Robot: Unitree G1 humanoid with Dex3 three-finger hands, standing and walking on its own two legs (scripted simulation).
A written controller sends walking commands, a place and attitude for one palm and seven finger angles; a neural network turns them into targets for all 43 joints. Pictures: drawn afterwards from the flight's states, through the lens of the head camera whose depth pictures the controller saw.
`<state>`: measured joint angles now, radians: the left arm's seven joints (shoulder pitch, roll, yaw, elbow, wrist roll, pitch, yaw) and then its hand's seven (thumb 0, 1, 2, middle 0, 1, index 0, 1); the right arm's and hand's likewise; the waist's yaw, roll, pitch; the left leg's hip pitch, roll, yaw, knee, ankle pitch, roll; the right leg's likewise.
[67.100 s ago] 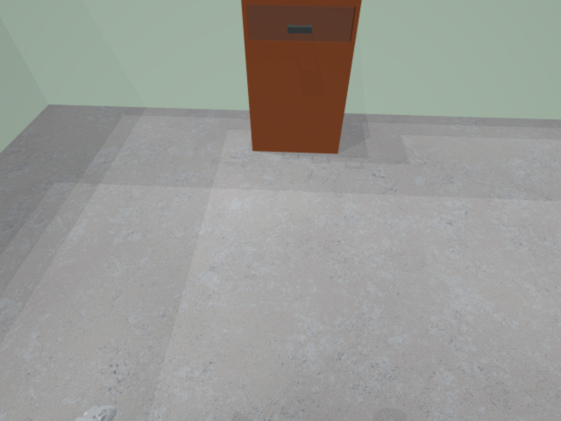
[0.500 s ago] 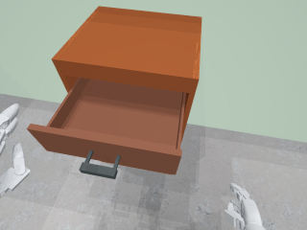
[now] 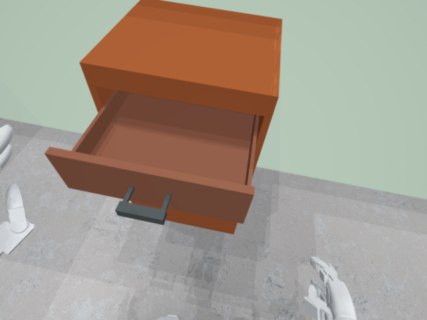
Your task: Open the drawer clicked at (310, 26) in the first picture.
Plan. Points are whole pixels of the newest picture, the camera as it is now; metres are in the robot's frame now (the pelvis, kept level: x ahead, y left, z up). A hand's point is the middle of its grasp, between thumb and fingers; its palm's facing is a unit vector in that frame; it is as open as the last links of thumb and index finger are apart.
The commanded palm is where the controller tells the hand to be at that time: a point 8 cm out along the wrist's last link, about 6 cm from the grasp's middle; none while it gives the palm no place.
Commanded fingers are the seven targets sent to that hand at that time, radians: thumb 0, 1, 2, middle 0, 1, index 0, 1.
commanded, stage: step back with the hand held close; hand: left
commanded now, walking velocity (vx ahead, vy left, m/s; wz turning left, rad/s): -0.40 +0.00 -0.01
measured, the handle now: (145, 203) +0.36 +0.17 -0.05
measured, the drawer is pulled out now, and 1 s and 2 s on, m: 0.24 0.24 0.24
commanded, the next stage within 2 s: stop stepping back and stand still in 0.42 s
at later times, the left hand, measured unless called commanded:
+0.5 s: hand out of the picture +0.10 +0.21 +0.18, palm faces +0.32 -0.85 -0.42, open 7.4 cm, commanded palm +0.04 +0.26 +0.19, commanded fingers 0.00 0.90 0.90 -0.20 -0.30 -0.20 -0.30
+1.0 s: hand out of the picture +0.01 +0.16 +0.18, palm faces +0.32 -0.82 -0.47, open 7.4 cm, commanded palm -0.06 +0.22 +0.19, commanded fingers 0.00 0.90 0.90 -0.20 -0.30 -0.20 -0.30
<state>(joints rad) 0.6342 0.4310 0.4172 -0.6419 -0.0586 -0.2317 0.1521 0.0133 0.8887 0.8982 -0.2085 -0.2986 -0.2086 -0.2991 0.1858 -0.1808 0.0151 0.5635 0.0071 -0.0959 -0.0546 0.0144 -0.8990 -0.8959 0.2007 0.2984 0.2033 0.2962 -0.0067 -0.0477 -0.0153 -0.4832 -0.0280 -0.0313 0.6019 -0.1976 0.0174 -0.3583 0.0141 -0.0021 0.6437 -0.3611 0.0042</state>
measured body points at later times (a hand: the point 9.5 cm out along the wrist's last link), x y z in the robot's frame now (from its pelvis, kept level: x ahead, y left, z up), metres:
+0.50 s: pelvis -0.09 -0.02 +0.01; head -0.05 +0.00 +0.46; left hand +0.08 +0.25 +0.20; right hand +0.11 -0.24 -0.06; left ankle -0.05 +0.11 -0.72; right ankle -0.12 -0.13 -0.69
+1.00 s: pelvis -0.18 -0.07 +0.01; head -0.16 -0.07 +0.46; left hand -0.02 +0.20 +0.20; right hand -0.04 -0.35 -0.07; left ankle -0.21 +0.06 -0.72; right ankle -0.18 -0.15 -0.72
